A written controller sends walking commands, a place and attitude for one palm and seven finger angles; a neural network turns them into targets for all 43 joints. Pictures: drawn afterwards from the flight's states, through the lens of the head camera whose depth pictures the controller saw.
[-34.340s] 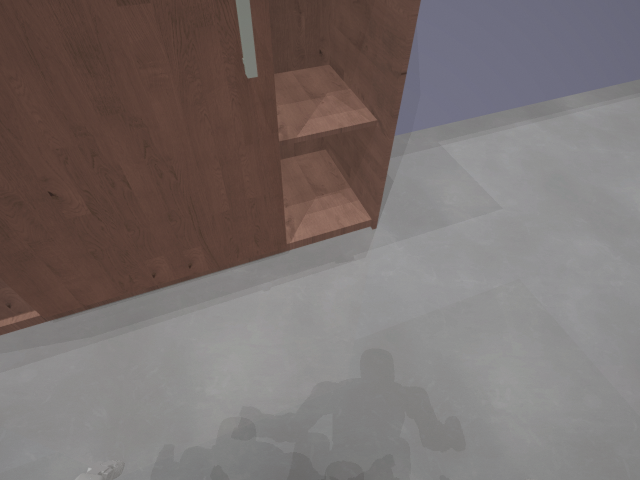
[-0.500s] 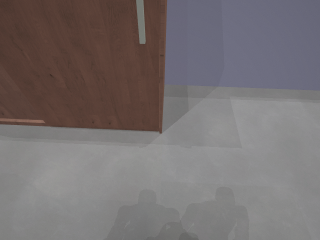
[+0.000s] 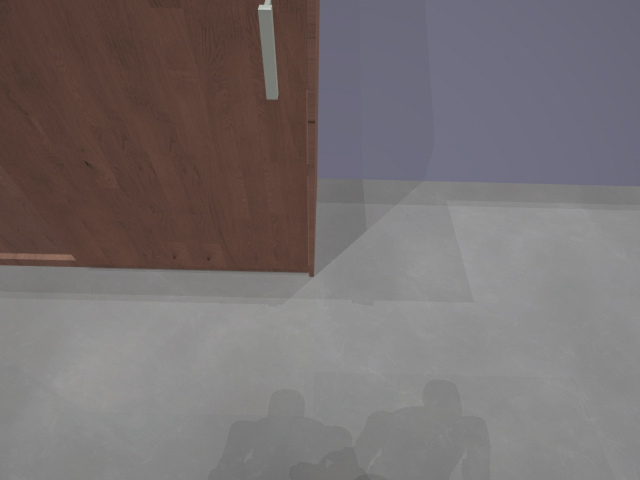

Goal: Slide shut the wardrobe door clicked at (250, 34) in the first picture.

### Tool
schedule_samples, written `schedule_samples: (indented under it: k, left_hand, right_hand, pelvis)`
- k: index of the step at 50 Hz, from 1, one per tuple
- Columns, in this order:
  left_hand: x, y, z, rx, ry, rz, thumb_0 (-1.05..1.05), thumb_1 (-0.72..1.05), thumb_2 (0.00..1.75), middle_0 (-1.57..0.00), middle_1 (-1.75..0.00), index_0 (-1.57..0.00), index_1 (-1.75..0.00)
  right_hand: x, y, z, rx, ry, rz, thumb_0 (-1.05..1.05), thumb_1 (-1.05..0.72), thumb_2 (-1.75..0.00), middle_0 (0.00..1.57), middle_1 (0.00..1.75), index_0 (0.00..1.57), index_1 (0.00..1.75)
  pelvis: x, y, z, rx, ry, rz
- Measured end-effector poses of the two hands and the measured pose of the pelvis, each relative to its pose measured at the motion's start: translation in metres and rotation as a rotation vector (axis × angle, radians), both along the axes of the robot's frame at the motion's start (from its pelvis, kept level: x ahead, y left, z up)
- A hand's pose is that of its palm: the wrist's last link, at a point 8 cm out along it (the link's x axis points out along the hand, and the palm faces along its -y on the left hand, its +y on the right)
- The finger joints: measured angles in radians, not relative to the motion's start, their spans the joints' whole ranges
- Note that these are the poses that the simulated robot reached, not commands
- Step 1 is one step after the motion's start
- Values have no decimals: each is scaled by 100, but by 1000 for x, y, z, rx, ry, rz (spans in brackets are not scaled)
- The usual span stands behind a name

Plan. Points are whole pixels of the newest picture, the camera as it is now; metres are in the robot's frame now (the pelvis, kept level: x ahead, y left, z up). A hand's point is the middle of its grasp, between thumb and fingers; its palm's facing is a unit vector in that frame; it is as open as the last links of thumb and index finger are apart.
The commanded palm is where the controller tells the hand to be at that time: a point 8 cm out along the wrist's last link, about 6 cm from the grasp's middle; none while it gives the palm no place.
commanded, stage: look to check the result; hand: left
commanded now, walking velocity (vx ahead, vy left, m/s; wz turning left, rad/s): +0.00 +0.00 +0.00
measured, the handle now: (270, 50) +0.88 +0.14 +0.11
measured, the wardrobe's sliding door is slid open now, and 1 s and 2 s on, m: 0.00 0.00 0.00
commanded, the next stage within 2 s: stand and wait in 0.58 s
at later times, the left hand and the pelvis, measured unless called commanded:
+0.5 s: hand out of the picture +0.01 +0.17 -0.18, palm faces -0.02 -0.98 -0.21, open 7.4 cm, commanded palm none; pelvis +0.00 -0.01 +0.00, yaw +0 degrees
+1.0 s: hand out of the picture +0.03 +0.18 -0.17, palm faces -0.03 -0.97 -0.24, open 7.4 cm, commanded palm none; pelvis +0.01 -0.02 +0.00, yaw +0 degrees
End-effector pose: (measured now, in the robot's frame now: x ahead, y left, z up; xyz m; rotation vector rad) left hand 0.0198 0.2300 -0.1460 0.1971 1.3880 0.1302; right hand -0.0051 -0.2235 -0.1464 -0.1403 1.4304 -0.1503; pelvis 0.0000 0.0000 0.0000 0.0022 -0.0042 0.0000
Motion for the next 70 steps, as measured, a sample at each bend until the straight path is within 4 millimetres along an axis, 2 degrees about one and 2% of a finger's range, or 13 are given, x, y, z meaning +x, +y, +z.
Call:
schedule_samples:
  k: [11,20,33,50,70]
  left_hand:
    - [-15,-5,0,0,44,15,0,91,90,-20,-30,-20,-30]
    - [-16,-11,0,-7,48,15,0,90,90,-20,-30,-20,-30]
    - [-5,-12,2,-1,22,8,0,90,90,-20,-30,-20,-30]
    - [12,-6,6,27,-14,-6,0,90,90,-20,-30,-20,-30]
    - [25,5,12,55,-44,-20,0,90,90,-20,-30,-20,-30]
  right_hand:
    - [6,-5,0,-4,1,4,1,-91,-89,20,30,20,30]
    - [14,-11,1,-7,-14,12,1,-91,-89,20,30,20,30]
    - [19,-19,2,-14,-21,15,1,-91,-89,20,30,20,30]
    - [23,-32,4,-28,-27,18,1,-91,-89,20,30,20,30]
    - [43,-55,11,-69,-69,39,1,-91,-89,20,30,20,30]
  pelvis:
    - [3,-4,0,-1,-4,0]
    - [4,-8,1,-1,-3,0]
    - [7,-12,2,0,-2,0]
    - [9,-17,3,1,-4,0]
    - [9,-22,4,1,-5,1]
